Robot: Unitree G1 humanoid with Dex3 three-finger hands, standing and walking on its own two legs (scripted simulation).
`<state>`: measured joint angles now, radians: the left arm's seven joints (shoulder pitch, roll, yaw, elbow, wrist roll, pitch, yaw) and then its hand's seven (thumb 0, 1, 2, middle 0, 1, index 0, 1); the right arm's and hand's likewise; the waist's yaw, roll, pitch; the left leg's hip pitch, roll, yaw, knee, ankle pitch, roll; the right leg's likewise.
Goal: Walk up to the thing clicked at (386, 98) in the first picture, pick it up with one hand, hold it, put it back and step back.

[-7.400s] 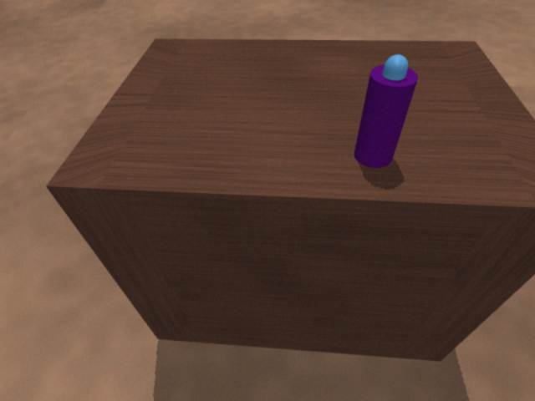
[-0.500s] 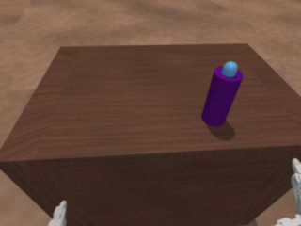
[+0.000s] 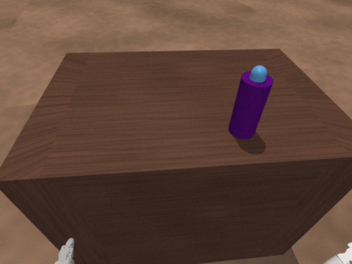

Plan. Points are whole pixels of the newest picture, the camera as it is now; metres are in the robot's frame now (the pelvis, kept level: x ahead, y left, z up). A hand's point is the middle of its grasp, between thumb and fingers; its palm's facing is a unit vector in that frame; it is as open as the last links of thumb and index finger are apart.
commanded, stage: rise first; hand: right
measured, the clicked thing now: (249, 102) +0.50 -0.19 +0.13
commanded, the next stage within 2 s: go down in 0.66 s
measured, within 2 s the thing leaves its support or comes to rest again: neither
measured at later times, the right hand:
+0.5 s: hand out of the picture +0.18 -0.26 +0.17, palm faces +0.43 +0.79 -0.44, open 17.7 cm
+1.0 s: hand out of the picture +0.19 -0.28 +0.19, palm faces +0.47 +0.77 -0.43, open 17.5 cm
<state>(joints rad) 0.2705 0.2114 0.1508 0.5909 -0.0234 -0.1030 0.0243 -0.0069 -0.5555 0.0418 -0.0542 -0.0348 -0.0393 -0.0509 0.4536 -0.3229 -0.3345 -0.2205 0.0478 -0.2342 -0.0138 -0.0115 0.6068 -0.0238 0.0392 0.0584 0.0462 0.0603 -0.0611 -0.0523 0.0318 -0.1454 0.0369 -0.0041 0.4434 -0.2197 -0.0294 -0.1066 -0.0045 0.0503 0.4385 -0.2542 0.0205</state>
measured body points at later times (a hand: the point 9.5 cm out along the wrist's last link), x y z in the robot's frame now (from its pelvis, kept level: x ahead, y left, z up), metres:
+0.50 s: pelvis -0.01 +0.00 +0.00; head -0.02 +0.03 +0.45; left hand +0.15 +0.26 -0.09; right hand +0.15 -0.30 +0.20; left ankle +0.02 +0.14 -0.74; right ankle +0.00 -0.14 -0.74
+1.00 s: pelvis +0.00 +0.00 +0.00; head -0.02 +0.02 +0.45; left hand +0.17 +0.26 -0.08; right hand +0.16 -0.32 +0.21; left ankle +0.02 +0.14 -0.74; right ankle +0.00 -0.14 -0.74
